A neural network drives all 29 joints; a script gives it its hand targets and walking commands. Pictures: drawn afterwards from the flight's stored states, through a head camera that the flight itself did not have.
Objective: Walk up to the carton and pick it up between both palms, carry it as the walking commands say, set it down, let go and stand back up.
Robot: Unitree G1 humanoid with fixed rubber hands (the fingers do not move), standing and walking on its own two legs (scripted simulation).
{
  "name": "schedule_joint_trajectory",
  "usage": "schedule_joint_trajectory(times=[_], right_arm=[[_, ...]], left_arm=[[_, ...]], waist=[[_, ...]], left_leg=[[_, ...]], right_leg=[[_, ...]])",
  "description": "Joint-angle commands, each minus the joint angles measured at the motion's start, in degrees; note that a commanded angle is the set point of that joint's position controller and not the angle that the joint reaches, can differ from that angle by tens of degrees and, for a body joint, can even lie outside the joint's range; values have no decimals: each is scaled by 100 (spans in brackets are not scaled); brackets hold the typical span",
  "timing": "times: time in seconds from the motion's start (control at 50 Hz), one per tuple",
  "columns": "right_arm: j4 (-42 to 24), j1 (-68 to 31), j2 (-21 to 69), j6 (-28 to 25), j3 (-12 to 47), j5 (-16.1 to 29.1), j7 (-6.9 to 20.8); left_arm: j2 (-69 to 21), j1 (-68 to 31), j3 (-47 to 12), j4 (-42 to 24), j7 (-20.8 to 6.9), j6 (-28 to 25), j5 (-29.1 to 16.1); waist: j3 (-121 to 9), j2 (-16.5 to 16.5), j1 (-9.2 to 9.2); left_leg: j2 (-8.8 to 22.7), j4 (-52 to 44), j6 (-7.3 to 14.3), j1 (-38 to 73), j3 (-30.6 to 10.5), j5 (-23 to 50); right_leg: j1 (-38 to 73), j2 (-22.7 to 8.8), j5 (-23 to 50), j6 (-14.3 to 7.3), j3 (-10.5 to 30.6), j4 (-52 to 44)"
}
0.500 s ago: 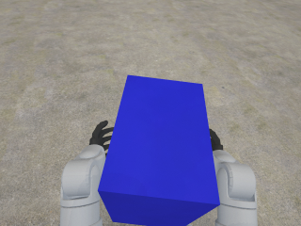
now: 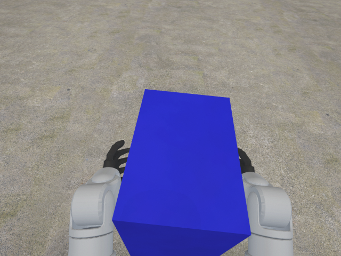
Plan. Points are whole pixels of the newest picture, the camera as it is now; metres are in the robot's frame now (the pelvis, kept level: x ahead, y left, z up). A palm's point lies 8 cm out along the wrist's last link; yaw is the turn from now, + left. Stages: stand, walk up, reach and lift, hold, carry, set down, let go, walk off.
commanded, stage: carry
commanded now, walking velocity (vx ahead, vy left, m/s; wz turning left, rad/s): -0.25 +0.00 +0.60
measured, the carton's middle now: (177, 180) +0.30 -0.01 +0.03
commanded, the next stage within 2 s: none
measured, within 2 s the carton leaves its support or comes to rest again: neither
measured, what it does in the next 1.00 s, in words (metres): walks backwards, turning left: right foot, then left foot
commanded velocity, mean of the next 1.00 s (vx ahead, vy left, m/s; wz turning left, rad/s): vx -0.24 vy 0.00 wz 0.58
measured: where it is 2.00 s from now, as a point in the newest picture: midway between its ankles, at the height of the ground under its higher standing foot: outside the picture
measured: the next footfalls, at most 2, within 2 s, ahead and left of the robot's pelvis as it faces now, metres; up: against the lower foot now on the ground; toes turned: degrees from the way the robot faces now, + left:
right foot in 0.32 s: -0.11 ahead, -0.06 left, +0.00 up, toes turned +2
left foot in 0.54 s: -0.22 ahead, +0.22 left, +0.00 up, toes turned +20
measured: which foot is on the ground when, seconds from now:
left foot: down 0.00-0.34, up 0.36-0.52, down 0.54-0.86, up 0.88-1.00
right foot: down 0.00-0.00, up 0.02-0.30, down 0.32-0.54, up 0.56-0.82, down 0.84-1.00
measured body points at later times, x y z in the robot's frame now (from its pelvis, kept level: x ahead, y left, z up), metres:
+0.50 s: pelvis -0.24 +0.06 +0.01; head -0.24 +0.09 +0.45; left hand -0.01 +0.28 +0.07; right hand +0.07 +0.01 +0.08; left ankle -0.22 +0.18 -0.68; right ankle -0.15 -0.07 -0.71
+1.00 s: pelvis -0.49 +0.07 +0.01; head -0.48 +0.09 +0.46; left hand -0.33 +0.35 +0.07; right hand -0.17 +0.12 +0.07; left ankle -0.50 +0.18 -0.69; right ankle -0.37 -0.03 -0.71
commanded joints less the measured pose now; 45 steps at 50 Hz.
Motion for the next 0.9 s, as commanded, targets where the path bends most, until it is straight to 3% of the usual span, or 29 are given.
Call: schedule_joint_trajectory(times=[0.0, 0.02, 0.04, 0.12, 0.16, 0.22, 0.26, 0.28, 0.3, 0.32, 0.34, 0.36, 0.38, 0.42, 0.46, 0.5, 0.52, 0.54, 0.56, 0.58, 0.6, 0.64, 0.7, 0.76, 0.8, 0.82, 0.84, 0.86, 0.88], right_arm=[[-406, -2816, 5234, -249, 3868, 2390, 1720], [-325, -2654, 5242, -255, 3864, 2353, 1773], [-544, -2844, 5289, -290, 3898, 2389, 1767], [-1301, -3617, 5314, -493, 3902, 2424, 1697], [-1541, -3616, 5340, -554, 3798, 2376, 1635], [-1546, -3401, 5122, -483, 3726, 2266, 1578], [-1524, -3249, 4997, -447, 3768, 2108, 1520], [-1308, -3070, 4958, -420, 3799, 2031, 1519], [-1147, -2940, 4952, -395, 3863, 2001, 1520], [-1284, -3132, 4881, -368, 3958, 2109, 1598], [-1594, -3596, 5126, -416, 4035, 2286, 1656], [-1226, -3451, 5225, -426, 3947, 2119, 1580], [-807, -3108, 5272, -421, 3846, 2017, 1551], [-894, -3429, 5208, -339, 3934, 2165, 1576], [-972, -3504, 5329, -318, 3982, 2367, 1588], [-636, -3260, 5359, -231, 3922, 2416, 1670], [-443, -3183, 5392, -198, 3917, 2436, 1707], [-510, -3234, 5264, -185, 3914, 2451, 1756], [-385, -3032, 5331, -198, 3864, 2397, 1804], [-397, -3118, 5401, -186, 3823, 2404, 1807], [-495, -3349, 5513, -221, 3781, 2425, 1824], [-757, -3637, 5579, -342, 3844, 2441, 1826], [-1627, -4068, 5518, -513, 3882, 2533, 1689], [-1361, -3516, 5307, -435, 3753, 2282, 1586], [-1132, -3175, 5104, -367, 3773, 2085, 1562], [-861, -2889, 5130, -327, 3819, 1989, 1563], [-954, -3053, 5010, -327, 3839, 2003, 1573], [-1496, -3545, 5202, -382, 4106, 2260, 1674], [-1369, -3629, 5327, -394, 4152, 2226, 1609]], left_arm=[[-5581, -2287, -3750, -181, -1496, 25, -2000], [-5619, -2169, -3816, -35, -1497, 1, -1912], [-5661, -2261, -3847, -27, -1502, -85, -1921], [-5947, -2879, -3984, -311, -1533, -218, -2377], [-5970, -3326, -4167, -926, -1499, -243, -2637], [-5787, -3058, -4199, -1033, -1446, -180, -2676], [-5754, -2843, -4194, -1019, -1484, -152, -2701], [-5759, -2560, -4106, -726, -1512, -137, -2580], [-5790, -2386, -4077, -526, -1554, -131, -2514], [-6009, -2058, -3980, -251, -1551, -233, -2366], [-5958, -2404, -3991, -478, -1585, -288, -2375], [-6054, -2892, -4158, -650, -1685, -189, -2554], [-6021, -3089, -4234, -651, -1753, -75, -2575], [-5841, -3127, -4168, -501, -1654, 23, -2384], [-5775, -3083, -4101, -573, -1607, 67, -2349], [-5612, -2789, -3965, -455, -1553, 76, -2208], [-5540, -2852, -3947, -369, -1538, 74, -2144], [-5498, -2479, -3683, -40, -1531, 106, -1936], [-5709, -2556, -3782, 64, -1549, 103, -2010], [-5753, -2517, -3793, 245, -1556, 53, -1975], [-5890, -2830, -3814, 136, -1562, -3, -2108], [-6101, -3140, -3921, 23, -1547, -98, -2320], [-6066, -3515, -3993, -810, -1495, -239, -2625], [-5920, -3195, -4109, -917, -1456, -156, -2687], [-5793, -2823, -4083, -731, -1510, -111, -2603], [-5783, -2551, -3984, -528, -1549, -88, -2466], [-5985, -2502, -4037, -442, -1551, -130, -2439], [-6000, -2336, -3905, -400, -1587, -263, -2295], [-5988, -2828, -4017, -672, -1682, -210, -2436]], waist=[[-2426, 2859, 12], [-2491, 2435, -27], [-2532, 1467, 6], [-2677, 920, 44], [-2696, 1516, 97], [-3011, 1918, 147], [-3223, 1840, 112], [-3176, 1453, 151], [-3204, -57, 118], [-3020, -2066, 181], [-2211, -2380, 99], [-1919, -1066, 56], [-1952, -274, 52], [-1788, -493, 9], [-2260, -805, 72], [-2239, 194, 59], [-2006, 1483, 75], [-2136, 2805, 21], [-2130, 2634, -54], [-2190, 1728, -7], [-2292, 1373, 3], [-2404, 1272, 41], [-2899, 1380, 114], [-3070, 1937, 144], [-3121, 1758, 156], [-3123, 859, 160], [-3300, -1233, 149], [-2686, -2470, 118], [-2045, -1869, 43]], left_leg=[[2290, -799, 1020, 2329, -2813, 6109], [2184, -909, 1162, 1925, -2551, 5444], [1860, -1068, 885, 1986, -2417, 4613], [1275, -1918, 344, 1452, -2049, 375], [993, -2527, -14, 1181, -1819, -659], [829, -3310, -660, 1345, -1490, -687], [637, -3533, -1014, 1545, -1008, -198], [360, -3211, -1192, 1411, -595, -79], [-17, -1508, -1007, 1241, -266, 370], [-189, 1440, -655, 980, -60, -659], [250, 3035, -407, 636, -711, -836], [275, 3489, -198, 25, -717, -948], [-22, 3474, -123, -85, -394, -890], [172, 1489, -45, -249, -160, -863], [-73, 40, -48, 106, 356, -935], [127, -1214, -51, 1278, -196, 496], [1316, -1320, 261, 1725, -1783, 2541], [2486, -1476, 955, 1755, -3223, 4064], [2304, -1586, 1140, 1159, -2957, 3556], [1893, -1767, 824, 1026, -2807, 2406], [1677, -1874, 587, 1103, -2631, 1217], [1246, -2119, 285, 1025, -2144, -618], [958, -2681, -238, 1181, -1714, -831], [749, -3460, -859, 1204, -1192, -616], [408, -3443, -1329, 1467, -578, -238], [166, -2626, -1319, 1141, -296, 113], [-290, 316, -984, 1301, 130, 52], [229, 2292, -511, 873, -545, -557], [398, 3083, -260, 257, -818, -971]], right_leg=[[-1207, 517, -2234, 267, 491, 1504], [-1047, 449, -2087, 222, 935, 2261], [-1064, 679, -1802, 154, 955, 2505], [-799, 809, -690, 88, 971, 2534], [-91, 1035, -681, 7, 677, 1694], [1141, 1481, -1055, -187, 132, 244], [2319, 1642, -1061, -359, -254, -1582], [3058, 1444, -643, -475, -311, -2712], [3114, 447, -608, -688, 861, -2868], [1417, -1173, -758, -1605, 2501, -2316], [-209, -2041, -832, -1990, 2862, -2572], [-88, -1690, -430, -1693, 1814, -2508], [28, -1295, -150, -1297, 935, -2202], [817, -720, 2041, -796, 690, -1234], [1650, -763, 3478, -781, 602, -616], [694, -539, 1696, -295, 467, 14], [-501, -175, -414, 31, 290, 735], [-1319, 515, -2241, 264, 510, 1684], [-1105, 525, -2185, 181, 1039, 2529], [-1004, 683, -1745, 161, 1095, 2865], [-1103, 735, -1280, 144, 1088, 2995], [-1079, 664, -586, 104, 1061, 2798], [74, 1089, -625, 3, 554, 1624], [1498, 1561, -1245, -236, -97, -334], [2783, 1583, -851, -447, -477, -2498], [3368, 963, -536, -582, 113, -2933], [2343, -478, -901, -1251, 1820, -2474], [475, -1789, -513, -1847, 2920, -2447], [-103, -1788, -349, -1749, 2269, -2425]])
